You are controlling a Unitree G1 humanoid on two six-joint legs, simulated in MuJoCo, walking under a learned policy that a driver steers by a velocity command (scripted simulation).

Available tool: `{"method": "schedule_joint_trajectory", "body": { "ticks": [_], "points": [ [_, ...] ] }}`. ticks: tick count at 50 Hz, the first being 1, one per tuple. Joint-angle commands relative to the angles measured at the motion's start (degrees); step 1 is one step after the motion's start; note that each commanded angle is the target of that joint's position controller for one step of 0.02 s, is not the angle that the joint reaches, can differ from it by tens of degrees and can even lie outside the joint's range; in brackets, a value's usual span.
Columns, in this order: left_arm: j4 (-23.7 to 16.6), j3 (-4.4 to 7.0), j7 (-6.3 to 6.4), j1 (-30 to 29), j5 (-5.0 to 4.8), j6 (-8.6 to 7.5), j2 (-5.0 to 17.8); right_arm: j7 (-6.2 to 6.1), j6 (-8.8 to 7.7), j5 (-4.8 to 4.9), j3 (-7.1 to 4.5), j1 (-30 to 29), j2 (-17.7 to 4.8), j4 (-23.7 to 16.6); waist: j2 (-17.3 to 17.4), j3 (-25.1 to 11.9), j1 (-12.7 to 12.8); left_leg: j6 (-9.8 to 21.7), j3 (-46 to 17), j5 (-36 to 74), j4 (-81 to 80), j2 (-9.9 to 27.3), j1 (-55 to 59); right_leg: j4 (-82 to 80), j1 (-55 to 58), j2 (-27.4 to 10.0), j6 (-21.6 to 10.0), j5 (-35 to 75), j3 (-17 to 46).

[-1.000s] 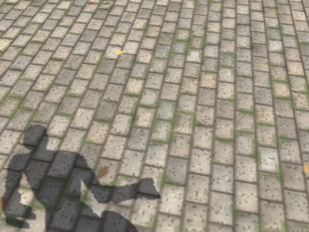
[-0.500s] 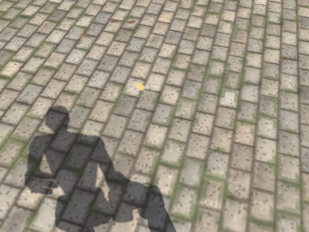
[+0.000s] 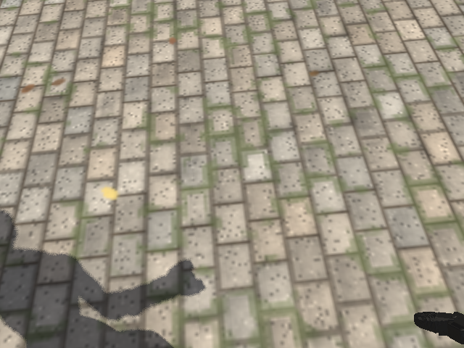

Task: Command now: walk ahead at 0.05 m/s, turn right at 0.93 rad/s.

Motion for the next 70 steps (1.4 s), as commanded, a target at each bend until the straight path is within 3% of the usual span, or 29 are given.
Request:
{"method": "schedule_joint_trajectory", "body": {
  "ticks": [1,7,8,9,10,12,15,19,26,27,28,29,30,31,34,40,42,44,46,48,49,50,51,54,58,62,65,68,70],
  "points": [
    [-4.5,2.74,0.51,-0.2,0.14,0.39,8.4,-0.1,-1.33,0.3,-1.76,-0.3,-4.9,-2.8,-8.6,-10.5,0.1,-0.4,3.0,2.2,-4.8,-2.5,3.9,-6.2,7.9,-12.0,-4.7,-6.1,15.9],
    [-6.0,2.33,-0.27,-3.1,-0.4,0.65,7.2,1.13,-3.53,0.48,-3.53,4.8,-7.8,-0.5,-8.9,-11.5,-2.1,3.0,3.3,11.7,-28.0,0.7,18.8,3.3,8.0,-9.3,-1.5,-7.0,19.3],
    [-5.2,1.19,-0.54,1.8,0.03,0.72,3.6,0.99,-3.09,-0.21,-3.8,4.0,-9.9,-1.0,-0.2,-14.8,0.7,7.4,-4.3,14.9,-29.0,10.9,26.9,12.7,3.2,-5.1,0.8,-25.3,13.0],
    [-6.1,1.06,-0.61,2.4,-0.01,0.52,4.1,0.79,-2.03,-1.8,-4.01,2.9,-12.9,-2.2,11.8,-11.9,1.9,15.3,-15.7,23.5,-29.9,19.7,28.0,23.1,-7.1,2.0,3.7,-34.7,1.4],
    [-6.1,2.18,-0.9,2.0,0.95,-0.44,9.0,0.8,-2.02,-2.58,-4.03,5.2,-11.4,-1.8,13.7,-11.7,0.8,20.9,-24.1,21.0,-30.7,24.3,24.2,34.8,-9.5,-2.0,6.6,-32.3,0.1],
    [-2.4,2.21,-0.51,1.8,1.19,-0.14,9.8,0.55,-1.51,-0.65,-2.27,2.8,-6.6,-2.8,5.8,-8.5,-0.1,17.6,-13.4,14.4,-28.5,17.2,21.1,41.6,-8.5,-4.2,8.8,-25.5,-1.0],
    [-1.6,-0.7,-0.59,1.4,2.38,0.06,2.2,1.16,-0.83,0.12,0.07,2.5,-3.8,-1.8,5.4,-6.7,0.6,13.8,-8.0,9.1,-30.1,10.1,18.1,34.3,-3.8,-7.5,10.6,-22.1,-6.5],
    [-2.5,-0.43,-0.25,-4.9,0.91,-1.33,3.1,0.85,1.28,0.88,-3.21,8.9,-12.1,-1.8,11.4,-6.5,-4.2,14.8,-12.8,12.0,-28.8,8.5,24.7,16.6,-2.0,-6.9,11.1,-23.7,-11.1],
    [2.8,0.57,-0.91,0.8,-0.29,-3.76,3.8,-0.54,2.37,3.25,-4.38,8.1,-10.7,-3.2,10.8,-11.5,-0.6,12.7,-19.4,12.6,-27.1,7.4,24.9,-7.7,11.7,-7.0,6.4,-9.4,-8.5],
    [3.9,1.11,-0.92,2.4,-0.01,-3.72,5.2,-0.85,2.52,3.34,-4.16,8.5,-9.4,-3.4,9.5,-12.9,-0.5,10.3,-17.0,8.2,-24.7,5.0,18.7,-9.9,19.7,-10.9,5.0,-4.5,-7.7],
    [3.5,1.4,-0.64,1.7,0.78,-3.21,7.1,-0.68,2.69,2.78,-3.41,11.2,-6.2,-3.2,0.1,-13.4,-2.1,7.6,-10.1,-6.0,-15.2,0.2,9.6,-9.2,26.5,-20.3,1.3,0.2,-0.8],
    [3.0,1.92,-1.11,-1.7,3.62,-2.98,9.9,-0.37,2.07,3.06,-3.86,10.6,-6.9,-5.2,-16.2,-9.1,-3.1,4.8,1.6,-16.9,-5.3,-6.2,-1.9,-9.2,22.0,-30.7,-6.4,13.9,9.5],
    [1.5,1.24,-1.02,-5.5,4.54,-3.31,6.8,-0.23,1.73,1.96,-5.37,12.4,-11.7,-3.9,-10.8,-7.2,-3.8,2.5,1.9,-17.0,6.5,-1.2,-3.3,-8.2,19.3,-33.5,-8.6,21.0,6.7],
    [0.9,0.44,-0.5,-7.9,3.95,-3.48,4.0,0.0,2.01,2.07,-5.92,13.6,-12.6,-2.6,-7.4,-7.3,-4.7,1.8,3.2,-13.7,11.7,-0.5,-2.7,-7.0,18.3,-30.3,-6.8,22.2,1.2],
    [1.2,-0.32,0.55,-8.5,1.64,-3.39,2.6,0.5,3.54,1.62,-4.54,14.9,-7.9,-2.3,-7.6,-5.5,-4.3,-1.0,7.2,-6.2,20.2,2.2,-6.7,-5.1,18.7,-25.3,-5.1,26.7,-8.6],
    [2.7,1.12,0.44,-2.9,2.09,-1.44,7.2,3.08,2.68,1.9,-2.15,6.1,-5.2,-9.1,-7.3,-4.9,1.4,-2.0,14.2,-2.5,6.6,7.4,-6.4,-5.9,22.4,-27.3,-7.6,24.9,-14.1],
    [3.6,1.64,-0.42,-2.1,1.35,-1.46,9.0,3.21,2.54,1.31,-1.76,5.7,-4.8,-10.1,-6.5,-5.6,1.3,-0.6,15.7,-4.6,1.1,6.1,0.3,-4.9,19.0,-27.5,-7.8,27.3,-14.7],
    [5.1,1.91,-1.81,0.7,-0.26,-2.45,10.3,2.82,2.72,1.47,-1.27,5.7,-4.2,-10.3,-6.3,-7.2,1.6,1.5,16.8,-8.4,-3.8,4.1,5.9,-8.5,17.0,-28.8,-8.6,7.8,-11.7],
    [6.6,1.04,-3.39,0.5,-1.43,-4.12,9.2,2.71,2.07,2.16,-1.1,8.9,-4.4,-8.6,-6.5,-4.5,-1.4,5.2,16.6,-6.4,-14.2,3.3,14.4,-11.6,11.5,-28.9,-8.3,-15.2,-9.2],
    [7.7,-0.73,-4.38,-1.2,-1.27,-5.52,5.5,1.84,0.49,1.91,-3.22,20.1,-9.1,-4.2,-3.6,-5.7,-8.4,8.4,15.8,0.0,-21.7,3.0,36.9,-1.4,-1.4,-24.6,-5.4,-10.8,-11.9],
    [5.5,-2.51,-4.89,-3.4,-0.29,-6.59,0.6,1.09,-0.49,0.35,-4.5,29.6,-13.8,-3.0,6.9,-13.6,-12.8,13.2,-2.1,-7.7,-24.4,16.5,54.7,18.7,-16.0,-18.0,-0.6,-15.3,-17.6],
    [3.1,-2.1,-4.35,-5.6,-1.64,-7.6,1.4,1.08,-1.73,-0.28,-5.53,32.1,-17.0,-3.1,13.1,-15.2,-13.6,20.5,-22.5,-25.0,-33.3,28.0,53.6,35.7,-28.2,-12.1,1.7,-29.4,-15.0],
    [3.1,-0.59,-4.05,-6.5,-2.81,-7.89,6.1,1.22,-3.17,-0.32,-4.04,29.2,-12.2,-3.5,7.3,-10.4,-13.2,19.8,-21.2,-31.3,-35.4,27.4,48.3,43.3,-31.5,-14.4,1.2,-26.1,-7.9],
    [5.3,0.19,-3.81,-2.1,-1.22,-7.02,5.9,1.55,-5.05,0.45,-1.86,19.5,-5.8,-3.3,8.6,0.0,-6.3,13.4,-1.7,-16.3,-38.9,20.9,36.4,41.7,-30.7,-18.6,2.1,-11.0,-8.5],
    [7.2,-0.49,-4.0,2.0,-1.69,-5.16,2.0,1.58,-6.55,-0.57,-1.91,18.5,-4.3,-2.0,5.4,1.1,-3.7,9.9,14.2,0.9,-40.9,16.5,30.9,44.1,-28.9,-19.2,4.1,1.8,-9.3],
    [5.0,-1.06,-3.93,-2.1,-1.36,-5.0,1.2,0.99,-6.72,-1.16,-2.05,19.3,-5.0,0.3,3.3,5.1,-3.8,9.0,22.6,9.0,-44.4,14.9,29.0,35.2,-29.5,-18.0,4.4,9.0,-12.7],
    [3.4,-1.9,-5.56,-6.3,-1.44,-5.57,-0.1,0.58,-6.31,-0.76,-2.13,21.4,-6.2,2.3,1.3,7.1,-5.0,6.8,27.4,19.3,-44.1,15.1,32.5,26.1,-28.2,-17.3,2.0,11.0,-17.5],
    [1.3,-1.89,-7.06,-8.3,-2.13,-6.1,0.3,-0.41,-4.8,-0.87,-2.55,21.2,-9.7,3.1,3.8,4.7,-3.3,4.7,30.8,56.2,-36.9,15.7,36.7,19.3,-19.7,-12.9,-1.6,6.5,-24.9],
    [1.4,-0.56,-6.88,-1.9,-2.98,-5.31,3.1,-1.53,-3.19,-0.44,-3.4,20.0,-13.6,2.9,9.0,-1.4,2.1,5.1,31.1,82.9,-25.3,17.5,40.8,20.2,-10.4,-8.7,-3.7,0.0,-27.9]
  ]
}}
Keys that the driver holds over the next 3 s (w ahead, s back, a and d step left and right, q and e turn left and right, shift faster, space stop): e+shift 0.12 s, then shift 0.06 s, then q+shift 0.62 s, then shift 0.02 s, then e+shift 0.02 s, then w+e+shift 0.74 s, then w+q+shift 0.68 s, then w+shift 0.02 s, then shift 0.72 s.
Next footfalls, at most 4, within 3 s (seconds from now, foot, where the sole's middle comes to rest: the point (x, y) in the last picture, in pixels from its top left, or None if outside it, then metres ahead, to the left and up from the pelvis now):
0.16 left None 0.17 0.16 -0.77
0.54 right None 0.06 -0.05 -0.77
0.96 left None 0.11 0.23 -0.77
1.46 right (237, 306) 0.53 0.07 -0.77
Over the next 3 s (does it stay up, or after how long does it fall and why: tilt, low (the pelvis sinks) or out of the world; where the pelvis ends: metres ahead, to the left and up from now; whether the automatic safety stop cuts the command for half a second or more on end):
stays up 1.46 0.08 0.00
